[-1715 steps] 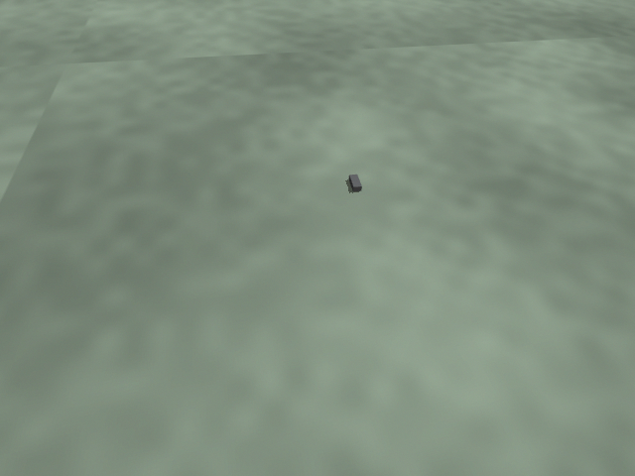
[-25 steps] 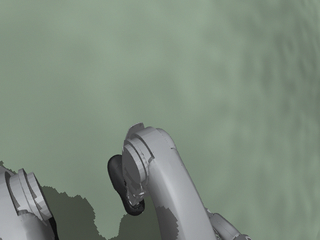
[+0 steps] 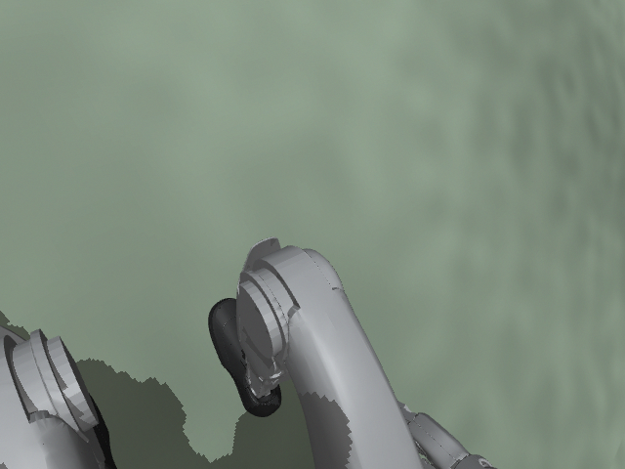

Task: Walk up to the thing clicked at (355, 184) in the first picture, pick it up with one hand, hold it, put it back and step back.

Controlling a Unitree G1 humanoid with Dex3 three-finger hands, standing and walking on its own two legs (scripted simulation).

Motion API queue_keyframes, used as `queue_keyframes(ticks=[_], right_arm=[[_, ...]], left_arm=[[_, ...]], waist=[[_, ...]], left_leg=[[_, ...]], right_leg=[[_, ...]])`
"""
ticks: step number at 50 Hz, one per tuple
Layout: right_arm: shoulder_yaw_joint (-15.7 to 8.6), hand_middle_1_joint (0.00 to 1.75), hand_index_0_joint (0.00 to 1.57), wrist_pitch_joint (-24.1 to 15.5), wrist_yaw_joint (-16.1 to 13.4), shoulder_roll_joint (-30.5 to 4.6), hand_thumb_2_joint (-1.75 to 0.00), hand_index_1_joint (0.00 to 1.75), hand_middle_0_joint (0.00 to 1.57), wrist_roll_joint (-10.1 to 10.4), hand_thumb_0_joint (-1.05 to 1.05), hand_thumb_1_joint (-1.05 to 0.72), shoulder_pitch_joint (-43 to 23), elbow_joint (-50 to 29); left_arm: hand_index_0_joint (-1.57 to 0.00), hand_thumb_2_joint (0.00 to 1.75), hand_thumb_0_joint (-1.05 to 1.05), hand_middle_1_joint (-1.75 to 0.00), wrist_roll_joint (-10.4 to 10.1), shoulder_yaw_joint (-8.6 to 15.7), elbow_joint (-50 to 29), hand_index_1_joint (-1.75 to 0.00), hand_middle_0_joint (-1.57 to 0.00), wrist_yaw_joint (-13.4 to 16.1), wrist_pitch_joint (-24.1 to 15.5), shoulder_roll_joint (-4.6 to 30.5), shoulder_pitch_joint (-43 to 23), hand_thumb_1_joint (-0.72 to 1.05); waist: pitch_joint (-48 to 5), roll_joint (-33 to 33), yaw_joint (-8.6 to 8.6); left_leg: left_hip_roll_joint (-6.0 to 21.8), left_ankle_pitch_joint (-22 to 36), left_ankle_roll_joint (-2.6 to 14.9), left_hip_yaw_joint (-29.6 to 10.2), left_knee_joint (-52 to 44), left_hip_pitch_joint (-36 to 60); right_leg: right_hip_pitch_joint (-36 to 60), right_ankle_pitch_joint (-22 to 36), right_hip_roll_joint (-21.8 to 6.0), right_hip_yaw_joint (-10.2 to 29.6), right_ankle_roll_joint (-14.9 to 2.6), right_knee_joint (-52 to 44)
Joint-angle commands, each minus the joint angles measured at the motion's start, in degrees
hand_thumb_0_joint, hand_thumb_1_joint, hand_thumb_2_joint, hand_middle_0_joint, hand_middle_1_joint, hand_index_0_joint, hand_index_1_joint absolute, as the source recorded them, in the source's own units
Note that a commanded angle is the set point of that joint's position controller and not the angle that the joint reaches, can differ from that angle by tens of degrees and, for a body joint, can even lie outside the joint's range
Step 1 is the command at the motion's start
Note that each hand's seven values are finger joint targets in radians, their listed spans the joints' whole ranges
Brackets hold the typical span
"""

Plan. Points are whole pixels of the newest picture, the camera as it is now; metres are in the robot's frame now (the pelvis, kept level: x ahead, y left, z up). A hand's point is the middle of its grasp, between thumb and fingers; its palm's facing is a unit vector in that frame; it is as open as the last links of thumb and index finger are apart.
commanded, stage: open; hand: left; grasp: from above
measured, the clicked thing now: out of the picture +0.47 +0.34 -0.30
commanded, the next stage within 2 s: withdraw in 0.16 s
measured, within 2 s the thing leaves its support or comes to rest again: neither
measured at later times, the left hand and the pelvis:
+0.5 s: hand out of the picture +0.48 +0.34 -0.24, palm faces -0.38 -0.15 -0.91, open 13.9 cm; pelvis +0.00 +0.00 +0.00, yaw +0 degrees
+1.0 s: hand out of the picture +0.44 +0.34 -0.09, palm faces -0.49 -0.14 -0.86, open 13.7 cm; pelvis -0.01 -0.01 +0.05, yaw +7 degrees
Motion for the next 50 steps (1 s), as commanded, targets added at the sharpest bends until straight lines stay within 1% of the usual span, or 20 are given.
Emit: queue_keyframes(ticks=[1,5,9,13,14,15,16,18,19,20,21,22,25,26,31,34,38,42,46,50], right_arm=[[-5.4,0.30,0.20,0.2,-0.9,-19.3,-0.90,0.30,0.20,0.6,0.00,-0.88,11.7,1.3],[-5.2,0.30,0.20,0.6,-1.0,-19.4,-0.90,0.30,0.20,0.3,0.00,-0.88,12.4,1.5],[-5.3,0.30,0.20,0.4,-0.9,-19.4,-0.90,0.30,0.20,0.3,0.00,-0.88,11.7,1.1],[-5.3,0.30,0.20,0.6,-1.0,-19.5,-0.90,0.30,0.20,0.2,0.00,-0.88,12.4,1.4],[-5.3,0.30,0.20,0.5,-0.9,-19.2,-0.90,0.30,0.20,0.3,0.00,-0.90,11.6,0.8],[-5.5,0.30,0.20,0.7,-1.1,-19.5,-0.90,0.30,0.20,0.0,0.00,-0.90,12.2,1.4],[-5.4,0.30,0.20,0.6,-1.1,-19.5,-0.90,0.30,0.20,0.4,0.00,-0.90,12.5,1.2],[-5.8,0.30,0.20,0.5,-0.9,-19.1,-0.90,0.30,0.20,0.5,0.00,-0.90,11.7,1.2],[-6.2,0.30,0.20,0.8,-1.0,-19.6,-0.90,0.30,0.20,0.5,0.00,-0.90,12.4,1.4],[-6.3,0.30,0.20,1.0,-0.9,-19.0,-0.90,0.30,0.20,0.8,0.00,-0.90,11.6,1.0],[-7.0,0.30,0.20,1.2,-0.9,-19.1,-0.90,0.30,0.20,0.9,0.00,-0.90,12.5,1.5],[-7.4,0.30,0.20,1.4,-0.8,-18.6,-0.90,0.30,0.20,1.0,0.00,-0.90,12.4,1.0],[-9.6,0.30,0.20,2.2,-0.1,-17.4,-0.90,0.30,0.20,1.9,0.00,-0.90,12.3,1.6],[-10.4,0.30,0.20,2.5,0.4,-16.9,-0.90,0.30,0.20,2.3,0.00,-0.90,12.6,1.8],[-14.4,0.30,0.20,5.3,1.3,-15.2,-0.90,0.30,0.20,4.8,0.00,-0.89,15.3,2.6],[-16.3,0.30,0.20,7.9,0.7,-14.1,-0.90,0.30,0.20,6.5,0.00,-0.90,16.0,2.5],[-17.9,0.30,0.20,10.9,-1.6,-13.6,-0.90,0.30,0.20,7.5,0.00,-0.89,17.0,1.8],[-17.7,0.30,0.20,12.9,-4.7,-12.1,-0.90,0.30,0.20,7.8,0.00,-0.89,16.5,0.9],[-16.4,0.30,0.20,13.6,-6.9,-10.5,-0.90,0.30,0.20,7.4,0.00,-0.88,15.0,0.2],[-14.8,0.30,0.20,13.4,-7.9,-10.5,-0.89,0.30,0.20,6.9,0.00,-0.88,14.3,0.8]], left_arm=[[-0.13,0.90,0.00,-0.99,-0.7,-0.2,-7.1,-0.98,-0.11,2.7,-0.1,11.7,-14.3,-0.43],[-0.11,0.93,0.00,-1.00,0.0,1.2,-5.7,-0.99,-0.10,3.3,0.1,12.9,-13.9,-0.45],[-0.09,0.93,0.00,-1.03,-0.1,-0.6,-6.9,-1.01,-0.08,3.0,0.3,10.5,-15.3,-0.46],[-0.10,0.93,0.00,-1.03,-0.1,1.6,-6.0,-1.01,-0.09,3.2,0.6,13.4,-14.0,-0.44],[-0.10,0.96,0.00,-0.99,-0.1,-0.4,-7.1,-0.98,-0.09,2.9,0.5,11.3,-14.9,-0.49],[-0.10,0.97,0.00,-0.98,0.1,0.8,-5.5,-0.97,-0.09,3.1,0.8,12.7,-13.2,-0.49],[-0.10,0.96,0.00,-0.97,0.1,1.1,-10.8,-0.97,-0.09,3.1,0.5,13.5,-17.0,-0.49],[-0.09,0.97,0.00,-0.98,0.3,0.3,-12.0,-0.97,-0.09,2.2,0.7,12.7,-17.3,-0.50],[-0.09,0.97,0.00,-0.98,0.5,2.0,-11.4,-0.97,-0.09,2.2,1.1,14.3,-14.7,-0.50],[-0.09,0.98,0.00,-0.97,0.6,1.1,-11.6,-0.97,-0.09,1.6,1.4,13.1,-14.2,-0.51],[-0.09,0.98,0.00,-0.97,0.8,2.2,-14.7,-0.97,-0.09,1.2,1.5,14.0,-15.0,-0.51],[-0.09,0.98,0.00,-0.97,0.7,3.0,-18.9,-0.97,-0.09,0.9,1.6,14.5,-15.3,-0.51],[-0.08,0.99,0.00,-0.97,-0.4,2.9,-24.6,-0.97,-0.08,-1.1,3.2,11.0,-12.1,-0.52],[-0.08,0.99,0.00,-0.97,-0.9,2.1,-23.4,-0.98,-0.08,-2.3,4.2,8.2,-9.5,-0.52],[-0.07,1.00,0.00,-0.98,-3.0,0.9,-32.5,-0.98,-0.08,-8.7,7.5,2.3,-9.0,-0.52],[-0.07,1.00,0.00,-0.98,-5.2,-2.4,-34.8,-0.99,-0.08,-13.8,8.9,-4.1,-9.6,-0.52],[-0.09,1.00,0.00,-0.96,-6.7,-4.4,-34.0,-0.97,-0.10,-20.5,9.1,-7.1,-9.5,-0.49],[-0.13,0.96,0.00,-0.94,-6.9,-4.8,-32.3,-0.94,-0.13,-24.6,7.0,-7.0,-9.0,-0.44],[-0.14,0.95,0.00,-0.93,-6.0,-3.5,-31.6,-0.94,-0.14,-24.1,3.7,-3.6,-11.4,-0.43],[-0.12,0.96,0.00,-0.95,-4.0,-3.9,-26.6,-0.95,-0.12,-21.2,0.8,-3.8,-12.5,-0.44]], waist=[[-38.6,33.4,-3.02],[-38.5,33.3,-3.31],[-36.6,33.5,-4.00],[-38.6,33.8,-3.25],[-37.1,33.3,-3.55],[-38.6,33.4,-3.59],[-40.7,36.3,-2.91],[-41.1,38.6,-2.67],[-42.6,38.9,-2.09],[-42.3,37.6,-1.68],[-43.7,38.7,-1.37],[-46.8,41.6,0.39],[-50.9,44.9,3.48],[-50.4,43.3,3.33],[-52.9,40.4,5.76],[-52.5,36.8,5.35],[-48.2,27.1,4.58],[-45.7,20.7,4.81],[-45.2,19.0,6.12],[-44.1,20.3,5.46]], left_leg=[[2.1,14.3,-0.22,4.5,-15.7,28.6],[2.0,14.8,-0.19,4.4,-15.7,27.8],[2.0,13.5,-0.31,4.3,-16.2,27.8],[2.1,13.9,-0.28,4.3,-16.2,28.3],[2.0,13.8,-0.15,4.5,-15.7,27.5],[2.1,14.8,-0.24,4.6,-16.0,28.5],[2.1,16.7,-0.57,4.2,-16.1,30.5],[2.2,17.3,-0.86,4.1,-16.0,32.4],[2.1,18.1,-0.94,4.2,-16.5,32.9],[2.0,17.5,-0.72,4.6,-16.1,31.3],[1.8,18.3,-0.66,5.1,-15.9,31.9],[1.7,19.2,-0.99,5.2,-16.9,34.0],[1.4,20.7,-1.22,5.7,-17.9,35.9],[1.4,20.8,-1.10,6.0,-18.0,35.9],[0.5,19.8,-0.62,7.2,-20.8,34.6],[0.0,15.1,-0.24,7.4,-24.2,33.7],[-1.0,10.9,0.61,8.6,-24.8,28.3],[-1.7,9.6,1.12,10.2,-24.5,25.0],[-2.0,8.8,1.56,11.6,-23.6,21.9],[-2.0,7.6,1.60,11.0,-23.5,22.3]], right_leg=[[23.6,14.7,1.9,-5.8,-4.88,-10.3],[23.7,15.3,1.8,-6.1,-4.79,-10.3],[22.1,14.4,2.0,-6.1,-4.88,-10.4],[23.7,14.7,1.6,-6.2,-4.81,-10.6],[22.7,14.6,1.8,-5.9,-4.80,-10.5],[24.7,15.5,2.0,-5.9,-4.77,-10.8],[23.4,16.5,1.7,-6.1,-4.86,-9.9],[21.4,16.4,1.5,-6.2,-5.11,-9.4],[23.3,17.2,1.5,-6.1,-5.12,-9.7],[23.3,16.9,1.6,-5.7,-5.18,-9.7],[23.4,17.6,1.5,-5.5,-5.14,-9.8],[23.6,17.6,1.4,-5.4,-5.48,-9.7],[20.3,17.7,1.0,-4.9,-5.94,-9.1],[19.5,17.4,1.3,-4.6,-5.96,-9.3],[17.8,15.9,0.6,-2.7,-6.10,-10.9],[18.4,13.2,0.3,-1.9,-6.35,-13.5],[20.2,9.2,-0.1,-0.1,-6.68,-17.4],[22.8,6.2,-0.4,1.5,-6.72,-20.1],[25.2,3.9,-0.5,3.5,-6.29,-20.9],[21.3,3.2,-0.6,2.7,-6.29,-19.4]])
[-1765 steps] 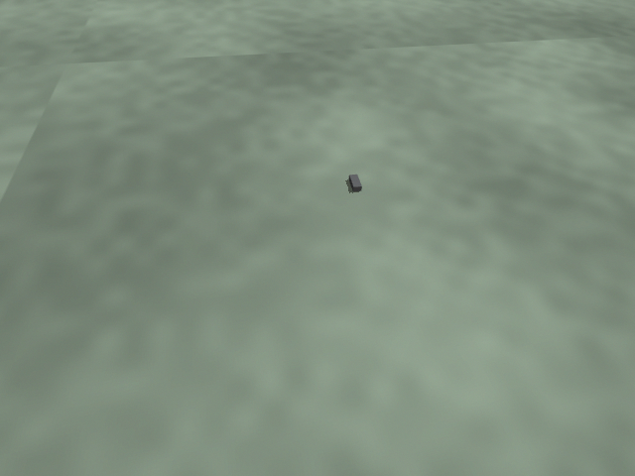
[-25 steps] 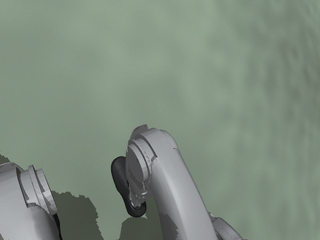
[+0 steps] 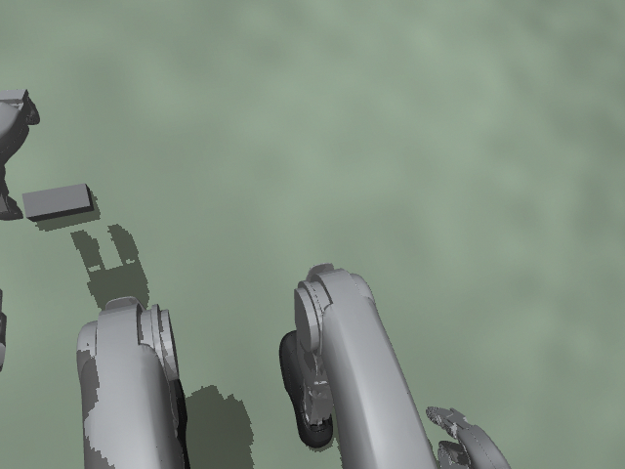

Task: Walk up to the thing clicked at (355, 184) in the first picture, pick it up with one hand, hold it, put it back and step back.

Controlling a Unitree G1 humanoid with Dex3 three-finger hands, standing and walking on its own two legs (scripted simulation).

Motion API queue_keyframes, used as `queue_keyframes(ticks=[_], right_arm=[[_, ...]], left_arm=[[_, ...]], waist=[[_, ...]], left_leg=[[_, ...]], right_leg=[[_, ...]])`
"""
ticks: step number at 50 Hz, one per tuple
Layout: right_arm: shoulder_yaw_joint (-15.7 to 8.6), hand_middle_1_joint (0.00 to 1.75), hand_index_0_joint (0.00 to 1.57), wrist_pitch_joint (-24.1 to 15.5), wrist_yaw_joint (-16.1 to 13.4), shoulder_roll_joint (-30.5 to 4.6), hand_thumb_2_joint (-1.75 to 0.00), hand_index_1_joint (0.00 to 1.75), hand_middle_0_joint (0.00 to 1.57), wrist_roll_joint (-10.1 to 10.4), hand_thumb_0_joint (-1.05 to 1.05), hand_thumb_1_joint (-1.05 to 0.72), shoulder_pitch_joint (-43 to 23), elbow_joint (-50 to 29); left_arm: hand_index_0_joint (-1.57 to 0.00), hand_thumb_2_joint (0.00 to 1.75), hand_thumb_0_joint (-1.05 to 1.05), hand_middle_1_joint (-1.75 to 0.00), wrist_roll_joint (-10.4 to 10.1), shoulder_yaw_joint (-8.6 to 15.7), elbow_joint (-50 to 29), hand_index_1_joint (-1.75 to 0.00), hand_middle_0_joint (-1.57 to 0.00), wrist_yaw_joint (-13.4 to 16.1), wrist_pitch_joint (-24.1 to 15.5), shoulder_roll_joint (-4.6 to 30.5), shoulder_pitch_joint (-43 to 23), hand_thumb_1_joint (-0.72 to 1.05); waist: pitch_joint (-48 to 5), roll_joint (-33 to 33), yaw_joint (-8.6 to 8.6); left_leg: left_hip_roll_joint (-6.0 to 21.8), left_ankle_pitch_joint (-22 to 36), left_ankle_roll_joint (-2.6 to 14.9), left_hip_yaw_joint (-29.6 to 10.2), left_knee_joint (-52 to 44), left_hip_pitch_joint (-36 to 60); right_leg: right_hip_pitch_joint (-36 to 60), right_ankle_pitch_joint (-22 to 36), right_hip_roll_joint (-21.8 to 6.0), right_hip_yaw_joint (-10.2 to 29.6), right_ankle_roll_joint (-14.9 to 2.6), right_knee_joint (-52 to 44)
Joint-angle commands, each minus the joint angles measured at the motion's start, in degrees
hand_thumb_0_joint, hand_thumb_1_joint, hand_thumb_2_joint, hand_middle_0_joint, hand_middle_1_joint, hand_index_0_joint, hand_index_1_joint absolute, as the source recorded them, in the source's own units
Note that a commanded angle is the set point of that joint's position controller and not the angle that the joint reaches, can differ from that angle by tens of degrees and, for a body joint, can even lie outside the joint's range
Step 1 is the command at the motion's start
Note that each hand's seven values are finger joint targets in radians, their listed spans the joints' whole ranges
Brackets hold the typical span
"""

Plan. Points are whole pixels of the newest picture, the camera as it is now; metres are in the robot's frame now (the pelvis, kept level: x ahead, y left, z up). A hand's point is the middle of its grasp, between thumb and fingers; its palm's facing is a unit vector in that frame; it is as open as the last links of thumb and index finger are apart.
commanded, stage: withdraw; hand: left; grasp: from above
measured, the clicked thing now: (59, 202) +0.52 +0.29 -0.34
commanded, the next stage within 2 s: home in 0.14 s
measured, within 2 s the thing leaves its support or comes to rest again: neither
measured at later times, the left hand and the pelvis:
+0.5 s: hand (10, 170) +0.51 +0.29 -0.17, palm faces -0.34 -0.16 -0.93, open 12.1 cm; pelvis +0.01 +0.00 -0.02, yaw -1 degrees
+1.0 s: hand out of the picture +0.32 +0.25 +0.05, palm faces -0.12 -0.81 -0.57, open 7.5 cm; pelvis +0.02 +0.00 +0.16, yaw +5 degrees
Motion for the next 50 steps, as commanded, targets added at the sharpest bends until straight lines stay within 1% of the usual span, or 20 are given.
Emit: queue_keyframes(ticks=[1,4,6,11,13,14,16,19,20,24,28,30,32,35,37,40,43,46,47,50], right_arm=[[-2.6,0.30,0.20,0.0,-1.9,-12.9,-0.89,0.30,0.20,-0.3,0.00,-0.88,11.4,0.5],[-1.7,0.30,0.20,-0.4,-2.1,-13.3,-0.89,0.30,0.20,-1.0,0.00,-0.88,11.2,0.8],[-1.7,0.30,0.20,-1.0,-2.0,-13.7,-0.89,0.30,0.20,-1.6,0.00,-0.88,11.2,0.9],[-1.9,0.30,0.20,-2.5,-1.5,-14.5,-0.89,0.30,0.20,-2.7,0.00,-0.89,13.4,1.7],[-2.2,0.30,0.20,-2.8,-1.3,-14.2,-0.89,0.30,0.20,-2.7,0.00,-0.88,13.7,1.6],[-3.0,0.30,0.20,-3.1,-1.1,-14.8,-0.89,0.30,0.20,-2.7,0.00,-0.89,14.5,1.7],[-3.6,0.30,0.20,-3.3,-0.8,-14.5,-0.90,0.30,0.20,-2.4,0.00,-0.88,14.8,1.6],[-5.9,0.30,0.20,-3.2,-0.3,-14.7,-0.90,0.30,0.20,-1.3,0.00,-0.89,16.7,1.6],[-6.3,0.30,0.20,-2.9,-0.2,-14.2,-0.90,0.30,0.20,-0.7,0.00,-0.89,16.4,1.7],[-8.9,0.30,0.20,-1.4,0.4,-12.5,-0.90,0.30,0.20,1.5,0.00,-0.89,17.0,1.5],[-10.8,0.30,0.20,-0.1,0.0,-10.9,-0.90,0.30,0.20,3.8,0.00,-0.90,15.3,0.3],[-11.1,0.30,0.20,0.5,-0.6,-11.1,-0.90,0.30,0.20,4.5,0.00,-0.90,14.0,-0.6],[-11.6,0.30,0.20,0.6,-1.2,-10.0,-0.90,0.30,0.20,5.1,0.00,-0.90,12.1,-2.3],[-12.0,0.30,0.20,0.2,-1.8,-9.0,-0.90,0.30,0.20,6.0,0.00,-0.90,9.2,-4.3],[-12.1,0.30,0.20,-0.2,-2.5,-8.3,-0.90,0.30,0.20,6.3,0.00,-0.90,7.7,-5.0],[-12.2,0.30,0.20,-1.2,-3.8,-7.9,-0.90,0.30,0.20,7.2,0.00,-0.90,5.4,-6.0],[-12.3,0.30,0.20,-2.6,-5.1,-7.6,-0.90,0.30,0.20,7.7,0.00,-0.90,3.7,-6.8],[-11.9,0.30,0.20,-4.1,-6.6,-6.6,-0.90,0.30,0.20,8.1,0.00,-0.90,1.9,-7.2],[-11.7,0.30,0.20,-4.6,-7.2,-6.6,-0.90,0.30,0.20,8.3,0.00,-0.90,1.3,-7.3],[-11.1,0.30,0.20,-5.8,-8.6,-5.4,-0.90,0.30,0.20,8.5,0.00,-0.90,-0.3,-8.1]], left_arm=[[-0.12,0.96,0.00,-0.95,1.9,1.6,-3.1,-0.95,-0.12,4.8,-2.9,13.1,-19.5,-0.44],[-0.13,0.96,0.00,-0.94,4.2,3.2,-0.8,-0.94,-0.12,8.4,-4.6,17.4,-22.3,-0.44],[-0.13,0.95,0.00,-0.94,5.1,3.9,1.2,-0.94,-0.12,10.5,-5.2,17.6,-22.9,-0.44],[-0.14,0.93,0.00,-0.93,6.9,6.8,-1.1,-0.92,-0.14,15.0,-4.9,20.8,-25.1,-0.43],[-0.23,0.95,0.00,-0.77,6.4,7.8,-4.5,-0.76,-0.25,15.8,-4.0,21.4,-24.3,-0.27],[-0.20,0.87,0.00,-0.85,5.9,8.4,-4.3,-0.84,-0.20,15.9,-3.3,20.8,-22.5,-0.35],[-0.22,0.91,0.00,-0.69,4.4,8.1,-9.5,-0.68,-0.24,15.5,-2.0,19.1,-21.8,-0.19],[-0.20,0.84,0.00,-0.53,0.8,9.7,-13.7,-0.54,-0.22,13.9,0.7,18.6,-17.0,0.02],[-0.20,0.84,0.00,-0.51,-0.6,10.1,-15.8,-0.52,-0.22,13.2,1.5,18.6,-15.3,0.09],[-0.20,0.85,0.00,-0.43,-8.0,10.3,-23.5,-0.44,-0.21,8.6,5.1,13.7,-8.0,0.33],[-0.18,0.80,0.00,-0.31,-16.6,8.8,-29.5,-0.31,-0.19,2.5,7.9,6.0,4.1,0.61],[-0.19,0.82,0.00,-0.28,-20.9,9.9,-34.3,-0.28,-0.19,-0.1,8.8,4.6,8.5,0.74],[-0.20,0.90,0.00,-0.30,-25.0,8.8,-41.2,-0.30,-0.20,-2.5,9.4,1.2,12.2,0.89],[-0.20,0.90,0.00,-0.30,-30.8,7.3,-47.6,-0.30,-0.20,-4.9,10.4,-3.1,18.7,0.90],[-0.20,0.90,0.00,-0.30,-34.2,8.6,-51.7,-0.30,-0.20,-4.9,10.9,-3.5,21.7,0.90],[-0.20,0.90,0.00,-0.30,-38.1,7.5,-57.7,-0.30,-0.20,-4.7,11.6,-6.7,24.9,0.90],[-0.20,0.90,0.00,-0.30,-42.1,8.4,-62.6,-0.30,-0.20,-3.9,13.1,-7.9,29.5,0.90],[-0.20,0.90,0.00,-0.30,-46.5,7.2,-65.1,-0.30,-0.20,-3.3,15.2,-11.7,35.5,0.90],[-0.20,0.90,0.00,-0.30,-48.7,8.3,-67.0,-0.30,-0.20,-3.0,15.9,-11.2,36.4,0.90],[-0.20,0.90,0.00,-0.30,-53.2,7.7,-68.5,-0.30,-0.20,-2.5,18.2,-13.5,42.1,0.90]], waist=[[-30.4,12.1,-3.51],[-31.6,15.1,-3.60],[-32.4,17.4,-3.67],[-38.4,24.1,-3.92],[-42.6,25.8,-2.49],[-41.6,25.7,-2.89],[-45.8,27.8,-1.77],[-49.6,26.9,0.22],[-52.7,27.3,1.74],[-54.1,24.1,4.39],[-48.3,16.7,5.34],[-43.7,12.6,6.17],[-44.3,11.4,6.90],[-42.1,10.1,7.32],[-41.4,9.7,8.24],[-40.3,10.9,8.29],[-40.4,11.3,9.67],[-39.1,9.6,9.25],[-38.8,9.6,9.55],[-35.1,6.7,9.33]], left_leg=[[-0.8,3.2,1.54,4.0,-11.5,18.6],[-0.8,2.5,1.37,3.8,-10.6,19.3],[-0.7,2.3,1.01,3.0,-11.1,21.9],[-0.3,7.7,0.58,3.8,-9.3,26.7],[-0.1,9.3,0.43,3.8,-8.9,27.9],[-0.3,9.9,0.45,4.2,-8.5,27.8],[-0.3,11.2,0.16,4.2,-9.8,30.2],[-0.3,13.4,0.40,4.6,-11.2,32.6],[-0.3,14.4,0.43,4.8,-12.1,34.2],[-0.5,14.1,1.05,5.4,-16.6,35.1],[-0.4,12.7,1.58,4.6,-21.0,34.4],[-0.5,11.5,1.77,4.0,-22.7,33.4],[-0.4,9.4,1.94,3.9,-25.5,35.2],[0.2,7.3,1.77,3.1,-30.1,38.6],[0.3,5.7,1.64,2.9,-32.8,40.7],[0.6,2.9,1.38,1.5,-38.2,46.1],[0.6,2.4,0.95,1.2,-42.4,51.9],[0.3,4.3,0.91,2.4,-45.0,55.2],[0.2,3.2,0.99,1.9,-46.5,56.2],[0.0,0.5,1.39,2.7,-50.1,57.8]], right_leg=[[17.2,2.4,2.2,-2.7,-4.57,-12.1],[15.8,1.7,2.2,-2.8,-4.41,-10.1],[13.7,2.4,2.2,-3.8,-4.47,-8.5],[14.8,8.8,1.8,-5.2,-4.23,-5.9],[15.5,10.0,1.9,-5.1,-4.45,-4.9],[15.1,10.4,1.5,-5.3,-4.44,-5.4],[15.9,11.5,1.4,-5.6,-4.63,-5.3],[18.6,13.3,1.2,-5.1,-4.52,-7.0],[20.1,14.0,1.3,-4.8,-4.51,-7.3],[24.3,13.7,1.3,-3.1,-4.29,-11.4],[25.8,12.1,1.3,-2.1,-4.23,-16.2],[25.8,10.9,1.0,-1.6,-4.58,-18.9],[28.6,9.5,0.8,-0.9,-4.46,-21.8],[31.0,8.2,0.5,-0.4,-4.18,-25.1],[33.2,7.2,0.4,-0.1,-4.06,-27.3],[34.5,6.1,0.0,0.3,-3.78,-30.2],[37.9,5.9,-0.1,0.7,-3.70,-33.6],[42.7,6.6,-0.3,1.6,-3.57,-38.2],[44.4,5.9,-0.4,1.9,-3.43,-39.5],[49.6,3.2,-0.3,3.1,-3.18,-45.5]])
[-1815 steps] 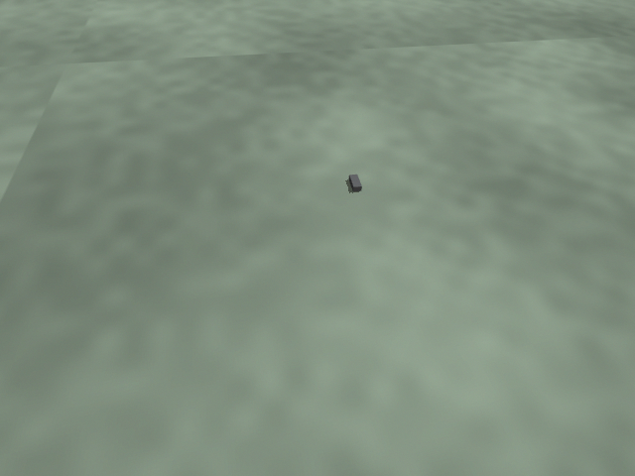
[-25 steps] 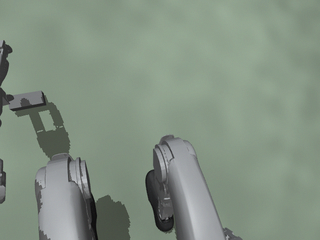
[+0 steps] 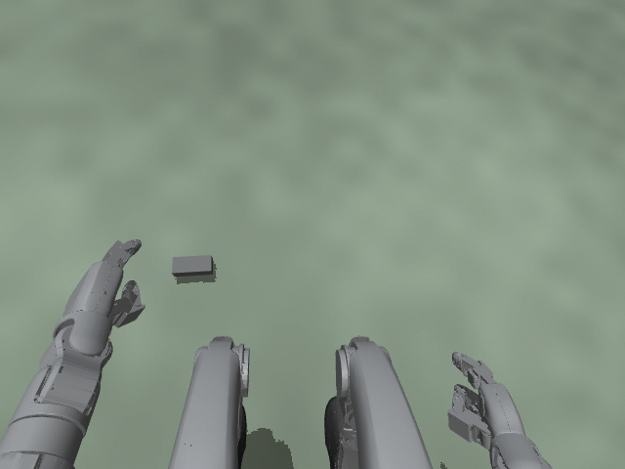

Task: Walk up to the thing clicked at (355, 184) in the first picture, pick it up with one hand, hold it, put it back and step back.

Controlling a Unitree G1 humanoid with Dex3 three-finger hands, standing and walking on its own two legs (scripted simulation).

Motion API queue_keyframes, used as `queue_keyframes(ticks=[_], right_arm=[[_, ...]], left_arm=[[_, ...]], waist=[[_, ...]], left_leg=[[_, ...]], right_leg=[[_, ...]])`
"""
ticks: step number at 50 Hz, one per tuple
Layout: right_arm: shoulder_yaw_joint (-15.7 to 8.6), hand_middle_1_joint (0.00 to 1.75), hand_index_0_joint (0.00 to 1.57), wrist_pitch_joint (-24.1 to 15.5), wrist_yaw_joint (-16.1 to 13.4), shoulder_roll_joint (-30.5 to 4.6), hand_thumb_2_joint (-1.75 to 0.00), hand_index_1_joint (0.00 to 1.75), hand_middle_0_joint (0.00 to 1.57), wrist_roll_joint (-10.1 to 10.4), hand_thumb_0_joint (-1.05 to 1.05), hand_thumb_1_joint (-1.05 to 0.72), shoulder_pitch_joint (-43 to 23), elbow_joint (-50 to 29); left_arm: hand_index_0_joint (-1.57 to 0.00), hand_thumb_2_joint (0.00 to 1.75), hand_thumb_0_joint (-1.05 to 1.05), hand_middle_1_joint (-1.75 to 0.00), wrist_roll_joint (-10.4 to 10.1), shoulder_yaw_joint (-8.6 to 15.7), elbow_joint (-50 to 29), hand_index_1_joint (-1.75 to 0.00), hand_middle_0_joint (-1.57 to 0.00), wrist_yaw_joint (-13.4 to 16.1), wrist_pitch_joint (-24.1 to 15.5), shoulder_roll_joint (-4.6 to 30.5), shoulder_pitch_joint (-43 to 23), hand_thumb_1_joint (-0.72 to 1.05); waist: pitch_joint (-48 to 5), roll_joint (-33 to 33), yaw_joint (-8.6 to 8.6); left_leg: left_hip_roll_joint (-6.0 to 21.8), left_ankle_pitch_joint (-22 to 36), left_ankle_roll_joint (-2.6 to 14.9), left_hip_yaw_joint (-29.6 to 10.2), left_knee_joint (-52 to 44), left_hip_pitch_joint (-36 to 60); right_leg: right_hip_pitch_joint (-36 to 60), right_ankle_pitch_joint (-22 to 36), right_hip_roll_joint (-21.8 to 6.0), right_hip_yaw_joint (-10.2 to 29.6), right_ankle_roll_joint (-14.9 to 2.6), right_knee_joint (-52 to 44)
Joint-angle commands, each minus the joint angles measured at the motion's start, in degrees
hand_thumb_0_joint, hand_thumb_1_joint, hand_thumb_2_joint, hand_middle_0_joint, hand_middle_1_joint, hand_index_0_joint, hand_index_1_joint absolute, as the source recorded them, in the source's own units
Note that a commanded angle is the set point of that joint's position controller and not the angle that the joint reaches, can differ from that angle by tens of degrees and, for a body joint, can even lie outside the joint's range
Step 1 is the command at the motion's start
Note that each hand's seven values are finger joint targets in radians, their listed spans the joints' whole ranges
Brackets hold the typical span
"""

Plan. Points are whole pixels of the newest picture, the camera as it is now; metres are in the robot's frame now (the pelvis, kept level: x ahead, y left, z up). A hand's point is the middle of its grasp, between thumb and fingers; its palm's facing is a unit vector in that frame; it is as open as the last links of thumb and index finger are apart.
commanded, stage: home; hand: left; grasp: from above
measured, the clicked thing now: (193, 265) +0.52 +0.24 -0.50
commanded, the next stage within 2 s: none
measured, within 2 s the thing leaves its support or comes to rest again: neither
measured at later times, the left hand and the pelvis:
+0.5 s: hand (80, 346) +0.25 +0.19 +0.10, palm faces +0.11 -0.97 -0.20, open 7.4 cm; pelvis +0.06 +0.00 +0.17, yaw +3 degrees
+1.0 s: hand (32, 392) +0.22 +0.20 +0.15, palm faces +0.12 -0.97 -0.19, open 7.4 cm; pelvis +0.07 +0.01 +0.19, yaw +4 degrees
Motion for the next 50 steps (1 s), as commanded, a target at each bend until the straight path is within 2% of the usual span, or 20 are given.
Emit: queue_keyframes(ticks=[1,3,4,8,11,12,14,17,19,23,25,28,31,37,44,45,46,48,50], right_arm=[[-2.6,0.30,0.20,-3.8,-2.7,-8.0,-0.90,0.30,0.20,0.8,0.00,-0.90,3.6,-5.9],[-2.4,0.30,0.20,-4.7,-3.5,-7.5,-0.90,0.30,0.20,0.9,0.00,-0.90,3.0,-6.5],[-2.2,0.30,0.20,-5.0,-3.8,-7.0,-0.90,0.30,0.20,0.8,0.00,-0.90,2.8,-6.7],[-1.0,0.30,0.20,-6.3,-5.5,-5.7,-0.90,0.30,0.20,1.1,0.00,-0.90,3.6,-7.4],[-0.2,0.30,0.20,-7.2,-6.8,-5.1,-0.90,0.30,0.20,1.2,0.00,-0.90,4.6,-7.8],[0.1,0.30,0.20,-7.5,-7.4,-4.7,-0.90,0.30,0.20,1.2,0.00,-0.90,5.0,-8.1],[0.5,0.30,0.20,-8.2,-8.4,-4.4,-0.90,0.30,0.20,1.0,0.00,-0.90,5.6,-8.0],[0.8,0.30,0.20,-9.2,-9.6,-4.1,-0.90,0.30,0.20,0.9,0.00,-0.90,7.1,-9.0],[1.0,0.30,0.20,-9.8,-10.2,-3.7,-0.90,0.30,0.20,0.6,0.00,-0.90,8.0,-9.5],[0.7,0.30,0.20,-10.7,-11.1,-3.5,-0.90,0.30,0.20,0.3,0.00,-0.90,9.5,-10.6],[0.8,0.30,0.20,-11.1,-11.5,-3.1,-0.90,0.30,0.20,0.1,0.00,-0.90,9.8,-11.4],[0.8,0.30,0.20,-11.9,-11.7,-3.1,-0.90,0.30,0.20,-0.1,0.00,-0.90,9.6,-11.8],[0.5,0.30,0.20,-12.5,-11.9,-3.6,-0.90,0.30,0.20,-0.3,0.00,-0.90,9.0,-12.7],[0.1,0.30,0.20,-14.0,-11.8,-4.1,-0.90,0.30,0.20,-0.9,0.00,-0.90,9.0,-12.2],[0.1,0.30,0.20,-15.0,-11.5,-4.1,-0.90,0.30,0.20,-1.2,0.00,-0.90,8.0,-11.8],[-0.2,0.30,0.20,-15.2,-11.5,-4.3,-0.90,0.30,0.20,-1.3,0.00,-0.90,8.3,-11.8],[0.0,0.30,0.20,-15.1,-11.5,-4.1,-0.90,0.30,0.20,-1.2,0.00,-0.90,8.1,-11.7],[-0.1,0.30,0.20,-15.2,-11.5,-4.2,-0.90,0.30,0.20,-1.3,0.00,-0.90,8.4,-11.6],[0.0,0.30,0.20,-15.0,-11.5,-4.1,-0.90,0.30,0.20,-1.3,0.00,-0.90,8.1,-11.3]], left_arm=[[-0.20,0.90,0.00,-0.30,-7.0,3.3,-15.0,-0.30,-0.20,2.3,1.0,7.0,-4.5,0.90],[-0.20,0.90,0.00,-0.30,-10.3,4.2,-18.3,-0.30,-0.20,2.6,2.3,6.7,-2.3,0.90],[-0.20,0.90,0.00,-0.30,-11.4,3.7,-18.2,-0.30,-0.20,2.6,3.0,5.8,0.2,0.90],[-0.20,0.90,0.00,-0.30,-15.2,4.7,-21.4,-0.30,-0.20,3.2,5.5,3.5,6.9,0.90],[-0.20,0.90,0.00,-0.30,-17.5,4.6,-24.1,-0.30,-0.20,3.1,7.4,1.1,10.7,0.90],[-0.20,0.90,0.00,-0.30,-18.3,5.2,-24.5,-0.30,-0.20,3.2,8.1,0.9,13.0,0.90],[-0.20,0.90,0.00,-0.30,-19.5,4.5,-26.5,-0.30,-0.20,3.0,9.1,-0.7,15.1,0.90],[-0.20,0.90,0.00,-0.30,-20.8,5.0,-29.4,-0.30,-0.20,2.9,10.7,-1.7,20.7,0.90],[-0.20,0.90,0.00,-0.30,-21.5,4.5,-31.8,-0.30,-0.20,2.7,11.5,-3.1,25.2,0.90],[-0.20,0.90,0.00,-0.30,-21.8,3.6,-36.2,-0.30,-0.20,2.2,12.7,-3.9,31.9,0.90],[-0.20,0.90,0.00,-0.30,-21.7,3.4,-38.9,-0.30,-0.20,2.0,13.2,-4.1,34.8,0.90],[-0.20,0.90,0.00,-0.30,-21.6,2.6,-40.0,-0.30,-0.20,1.4,13.9,-5.2,37.9,0.90],[-0.20,0.90,0.00,-0.30,-21.5,2.8,-42.3,-0.30,-0.20,0.8,14.2,-4.7,39.0,0.90],[-0.20,0.90,0.00,-0.30,-21.1,2.2,-41.7,-0.30,-0.20,-0.7,14.3,-5.2,38.9,0.90],[-0.20,0.90,0.00,-0.30,-20.7,2.9,-43.0,-0.30,-0.20,-1.1,13.1,-4.3,37.1,0.90],[-0.20,0.90,0.00,-0.30,-20.6,3.1,-42.7,-0.30,-0.20,-1.1,13.1,-4.3,37.7,0.90],[-0.20,0.90,0.00,-0.30,-20.6,3.0,-42.6,-0.30,-0.20,-0.9,13.1,-4.2,38.5,0.90],[-0.20,0.90,0.00,-0.30,-20.6,3.0,-43.0,-0.30,-0.20,-0.9,12.8,-4.1,38.5,0.90],[-0.20,0.90,0.00,-0.30,-20.6,2.6,-42.2,-0.30,-0.20,-0.8,12.8,-4.4,38.3,0.90]], waist=[[-23.8,4.6,-2.41],[-24.3,4.8,-1.98],[-22.6,4.0,-2.27],[-20.8,3.0,-1.35],[-19.2,3.4,-1.56],[-18.0,3.1,-0.75],[-16.4,4.2,-1.16],[-14.0,4.1,-0.64],[-13.2,4.2,-0.34],[-10.6,4.2,-0.04],[-9.3,3.5,0.26],[-5.6,2.4,0.27],[-2.6,1.8,0.65],[0.2,1.7,0.07],[-1.0,3.3,0.78],[-2.2,3.0,0.63],[-2.2,2.4,1.24],[-3.8,2.1,0.86],[-2.2,2.1,1.10]], left_leg=[[-0.2,-0.7,1.75,-0.2,-22.5,27.4],[-0.3,0.7,1.77,0.3,-24.5,30.8],[-0.3,1.8,1.84,0.6,-25.5,31.0],[-0.3,5.3,1.80,0.7,-30.9,37.2],[0.0,8.7,1.52,0.0,-35.3,42.5],[-0.1,8.6,1.51,0.1,-36.6,43.6],[0.1,10.7,1.32,0.0,-39.5,46.8],[0.0,13.3,1.10,0.2,-43.4,51.3],[-0.1,16.0,0.96,0.2,-45.7,54.3],[-0.2,23.3,0.65,1.1,-49.3,59.4],[-0.3,24.1,0.81,1.3,-50.5,60.8],[-0.3,21.6,0.93,0.7,-53.2,61.2],[0.0,20.3,0.94,0.3,-55.2,62.2],[-0.1,19.0,0.93,0.6,-56.2,62.8],[-0.4,17.9,0.72,0.8,-56.6,63.7],[-0.3,19.0,0.60,0.5,-56.5,64.4],[-0.4,19.9,0.71,1.0,-56.1,64.2],[-0.6,22.5,0.77,1.2,-55.2,64.7],[-0.5,21.3,0.80,1.5,-55.5,64.3]], right_leg=[[21.6,2.6,0.9,0.7,-2.27,-20.8],[25.2,3.4,0.8,1.3,-2.27,-23.8],[27.3,4.2,0.9,1.4,-2.12,-25.4],[34.6,7.1,0.8,1.7,-2.15,-31.1],[38.5,10.1,0.8,1.2,-2.13,-34.3],[40.0,9.9,0.8,1.2,-2.08,-36.0],[42.6,11.9,0.9,0.8,-2.06,-38.3],[47.2,14.1,0.8,0.5,-1.95,-42.2],[50.5,16.4,0.9,0.1,-1.79,-44.4],[55.9,21.9,1.2,-0.5,-1.87,-48.4],[57.9,22.9,1.2,-0.7,-1.65,-50.2],[58.6,20.5,1.4,-1.3,-1.64,-52.3],[58.9,19.0,1.5,-1.8,-1.43,-53.7],[58.7,17.5,1.3,-2.0,-1.34,-54.5],[59.5,16.6,1.2,-1.7,-1.27,-54.7],[60.0,17.3,1.3,-1.8,-1.36,-54.2],[60.6,18.0,1.1,-1.7,-1.33,-54.4],[61.6,20.3,1.1,-1.4,-1.35,-54.1],[61.0,19.5,1.1,-1.4,-1.29,-54.4]])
